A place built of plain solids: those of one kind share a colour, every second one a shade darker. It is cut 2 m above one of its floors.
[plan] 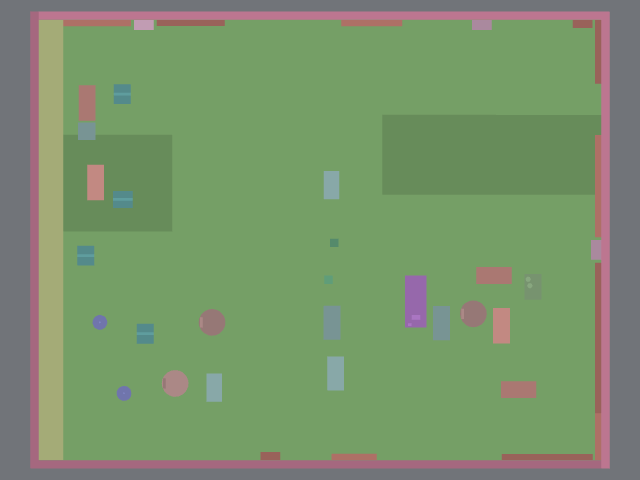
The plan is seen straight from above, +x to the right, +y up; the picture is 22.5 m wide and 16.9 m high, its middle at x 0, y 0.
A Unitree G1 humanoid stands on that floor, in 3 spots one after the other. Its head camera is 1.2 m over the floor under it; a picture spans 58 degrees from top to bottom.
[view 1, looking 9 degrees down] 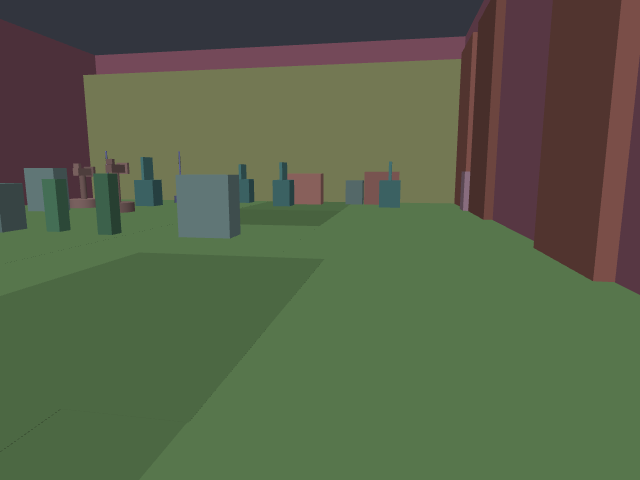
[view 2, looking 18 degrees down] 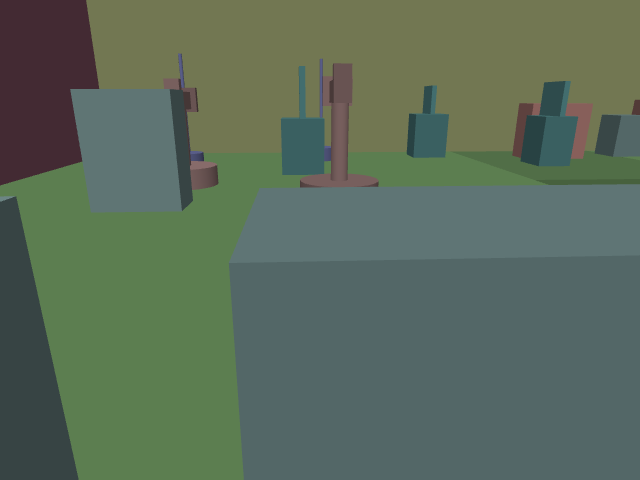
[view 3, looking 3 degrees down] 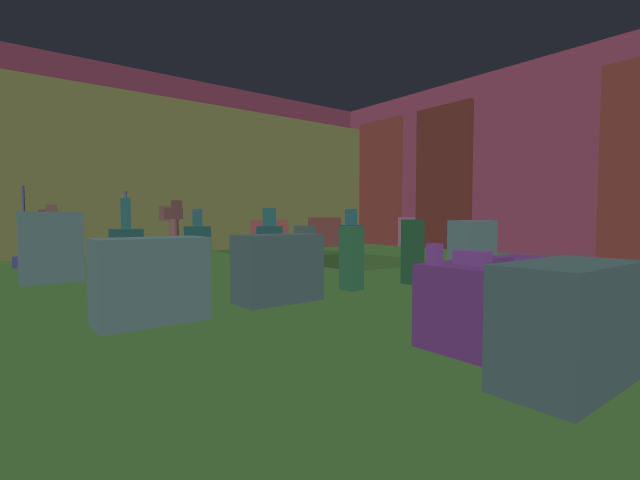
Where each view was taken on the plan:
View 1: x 8.00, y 5.37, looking -170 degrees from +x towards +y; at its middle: floor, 7.67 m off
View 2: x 1.35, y -3.40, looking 177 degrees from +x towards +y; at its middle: case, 0.78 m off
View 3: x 5.60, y -6.20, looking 142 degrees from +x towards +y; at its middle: case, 6.20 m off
